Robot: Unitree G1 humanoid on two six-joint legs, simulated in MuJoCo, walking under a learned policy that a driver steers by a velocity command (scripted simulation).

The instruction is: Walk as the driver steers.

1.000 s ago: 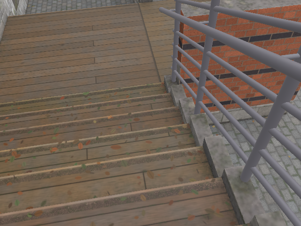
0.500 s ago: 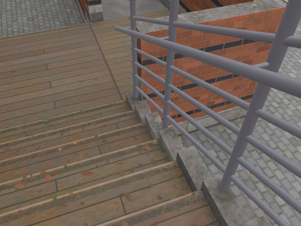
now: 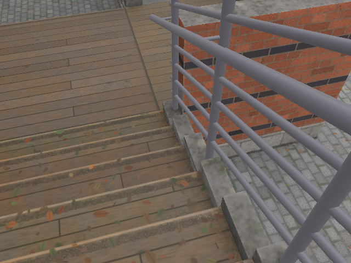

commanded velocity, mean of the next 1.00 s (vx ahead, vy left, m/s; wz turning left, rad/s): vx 0.49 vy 0.00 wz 0.54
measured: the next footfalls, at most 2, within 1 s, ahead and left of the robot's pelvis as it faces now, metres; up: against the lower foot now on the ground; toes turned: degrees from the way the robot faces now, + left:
left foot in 0.34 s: +0.31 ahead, +0.18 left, -0.15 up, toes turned +18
right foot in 0.78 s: +0.64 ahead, +0.02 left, -0.30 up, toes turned +25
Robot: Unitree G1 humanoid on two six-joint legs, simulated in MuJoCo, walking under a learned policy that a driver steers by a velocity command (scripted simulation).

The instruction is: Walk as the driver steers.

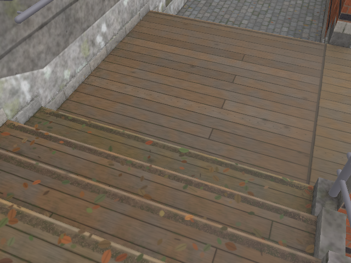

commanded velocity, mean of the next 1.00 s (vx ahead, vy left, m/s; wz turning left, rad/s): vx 0.50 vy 0.00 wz -0.01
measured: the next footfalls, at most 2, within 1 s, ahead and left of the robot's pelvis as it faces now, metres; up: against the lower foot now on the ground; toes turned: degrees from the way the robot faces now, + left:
left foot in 0.36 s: +0.25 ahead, +0.16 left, +0.00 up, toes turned +9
right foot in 0.70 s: +0.46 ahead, -0.04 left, -0.15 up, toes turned +4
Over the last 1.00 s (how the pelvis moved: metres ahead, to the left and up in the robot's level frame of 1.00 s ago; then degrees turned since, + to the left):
0.59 0.08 -0.32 36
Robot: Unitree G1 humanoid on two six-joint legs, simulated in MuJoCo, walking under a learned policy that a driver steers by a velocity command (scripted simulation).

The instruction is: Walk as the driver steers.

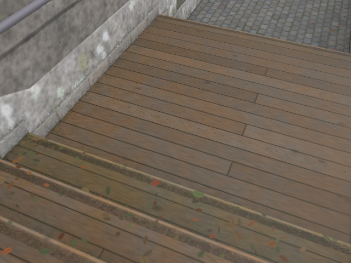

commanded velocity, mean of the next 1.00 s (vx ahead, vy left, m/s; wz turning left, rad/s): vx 0.50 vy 0.00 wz -0.57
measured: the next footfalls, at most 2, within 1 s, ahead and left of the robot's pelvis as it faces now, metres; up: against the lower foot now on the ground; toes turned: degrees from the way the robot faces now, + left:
left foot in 0.22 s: +0.31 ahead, +0.16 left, -0.15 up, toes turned -3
right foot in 0.98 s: +0.52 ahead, -0.28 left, -0.30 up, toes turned -43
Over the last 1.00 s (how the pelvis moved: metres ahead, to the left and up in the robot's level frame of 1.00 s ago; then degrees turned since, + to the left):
0.49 0.02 -0.16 -5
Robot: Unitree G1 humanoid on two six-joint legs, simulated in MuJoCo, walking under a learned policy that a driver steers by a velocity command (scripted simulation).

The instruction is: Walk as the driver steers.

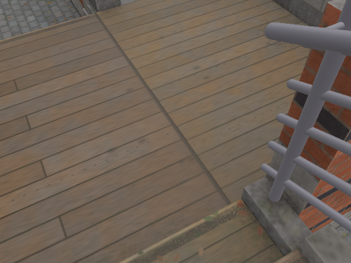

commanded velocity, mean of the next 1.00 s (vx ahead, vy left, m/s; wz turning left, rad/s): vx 0.50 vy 0.00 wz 0.25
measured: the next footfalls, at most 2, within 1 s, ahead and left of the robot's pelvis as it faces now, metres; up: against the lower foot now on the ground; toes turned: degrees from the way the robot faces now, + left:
left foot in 0.52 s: +0.46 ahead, +0.18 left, -0.15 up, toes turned +9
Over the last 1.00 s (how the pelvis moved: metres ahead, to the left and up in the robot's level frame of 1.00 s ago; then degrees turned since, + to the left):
0.47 -0.11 -0.25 -35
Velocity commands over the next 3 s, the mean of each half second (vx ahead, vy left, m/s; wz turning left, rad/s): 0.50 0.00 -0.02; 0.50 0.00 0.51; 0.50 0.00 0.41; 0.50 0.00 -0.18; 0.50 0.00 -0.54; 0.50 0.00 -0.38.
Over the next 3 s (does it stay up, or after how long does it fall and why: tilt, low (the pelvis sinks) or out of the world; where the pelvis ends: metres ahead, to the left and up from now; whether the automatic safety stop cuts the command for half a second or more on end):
stays up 1.64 0.51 -0.33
